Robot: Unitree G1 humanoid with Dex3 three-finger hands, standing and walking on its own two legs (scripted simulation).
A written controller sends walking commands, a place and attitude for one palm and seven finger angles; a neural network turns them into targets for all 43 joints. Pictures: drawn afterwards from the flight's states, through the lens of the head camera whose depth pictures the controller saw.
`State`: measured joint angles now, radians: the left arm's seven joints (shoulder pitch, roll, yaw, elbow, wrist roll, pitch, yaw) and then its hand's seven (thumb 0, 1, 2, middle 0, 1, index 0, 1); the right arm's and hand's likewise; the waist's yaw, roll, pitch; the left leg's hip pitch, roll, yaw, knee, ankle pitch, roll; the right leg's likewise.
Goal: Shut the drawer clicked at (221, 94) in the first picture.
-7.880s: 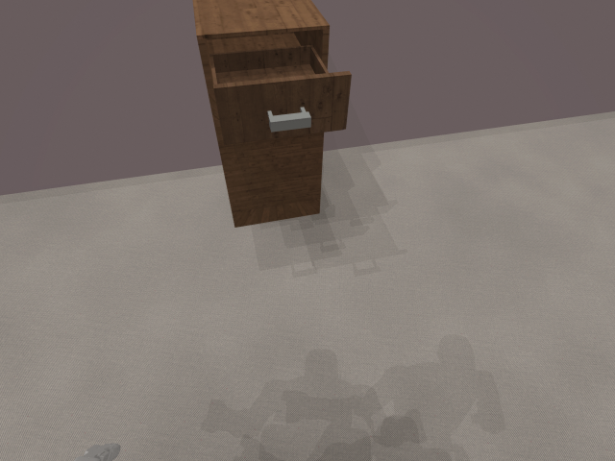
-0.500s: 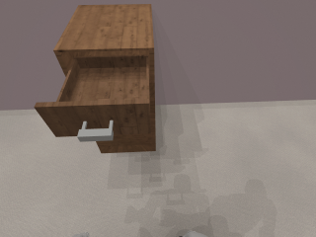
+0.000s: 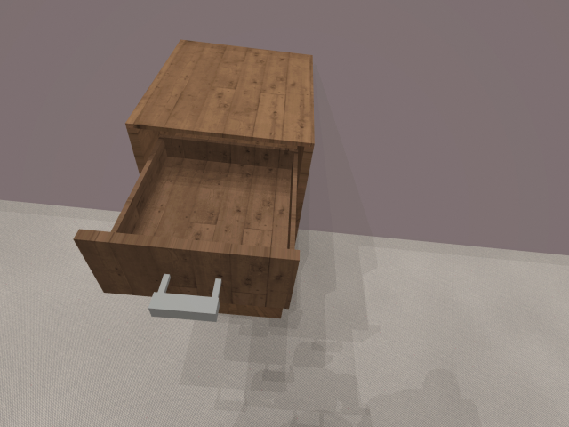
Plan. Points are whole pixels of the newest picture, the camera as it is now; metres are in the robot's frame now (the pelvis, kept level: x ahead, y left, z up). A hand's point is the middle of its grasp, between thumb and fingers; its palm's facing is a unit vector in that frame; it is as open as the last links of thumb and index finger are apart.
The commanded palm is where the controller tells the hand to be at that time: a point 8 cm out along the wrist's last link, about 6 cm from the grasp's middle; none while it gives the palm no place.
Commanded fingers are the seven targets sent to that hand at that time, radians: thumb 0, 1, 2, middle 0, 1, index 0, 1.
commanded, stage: come to a stop and stand still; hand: left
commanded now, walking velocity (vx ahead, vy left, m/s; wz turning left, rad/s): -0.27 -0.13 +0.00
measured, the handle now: (188, 294) +0.31 +0.19 -0.04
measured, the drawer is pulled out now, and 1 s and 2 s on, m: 0.29 0.29 0.29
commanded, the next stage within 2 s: look again from close up in 0.88 s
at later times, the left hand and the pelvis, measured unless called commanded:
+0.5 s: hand out of the picture -0.04 +0.11 -0.16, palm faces +0.03 -0.97 -0.24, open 7.4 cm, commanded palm none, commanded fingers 0.00 0.90 0.90 -0.20 -0.30 -0.20 -0.30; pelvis -0.06 -0.07 +0.01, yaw -1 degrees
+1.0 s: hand out of the picture -0.10 +0.07 -0.17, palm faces +0.06 -0.99 -0.16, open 7.3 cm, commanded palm none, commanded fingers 0.00 0.90 0.90 -0.20 -0.30 -0.20 -0.30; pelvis -0.08 -0.08 +0.01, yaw -1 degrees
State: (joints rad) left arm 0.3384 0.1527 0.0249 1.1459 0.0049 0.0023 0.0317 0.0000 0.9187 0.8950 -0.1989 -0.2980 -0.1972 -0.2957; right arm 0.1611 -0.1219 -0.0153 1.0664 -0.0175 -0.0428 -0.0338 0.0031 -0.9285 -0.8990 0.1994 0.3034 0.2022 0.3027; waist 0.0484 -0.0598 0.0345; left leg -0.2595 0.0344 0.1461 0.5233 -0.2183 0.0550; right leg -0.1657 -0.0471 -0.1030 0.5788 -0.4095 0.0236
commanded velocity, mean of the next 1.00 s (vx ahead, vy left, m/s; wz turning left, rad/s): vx -0.02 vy -0.01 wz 0.00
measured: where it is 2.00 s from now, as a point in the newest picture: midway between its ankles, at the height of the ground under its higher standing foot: outside the picture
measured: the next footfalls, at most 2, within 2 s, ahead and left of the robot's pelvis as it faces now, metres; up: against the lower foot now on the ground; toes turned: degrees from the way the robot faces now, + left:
right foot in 0.36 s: -0.02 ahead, -0.17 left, +0.00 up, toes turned -4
left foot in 0.60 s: -0.04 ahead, +0.05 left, +0.00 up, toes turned +2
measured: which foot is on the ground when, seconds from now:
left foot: down 0.00-0.36, up 0.38-0.58, down 0.60-1.00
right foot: up 0.00-0.34, down 0.36-1.00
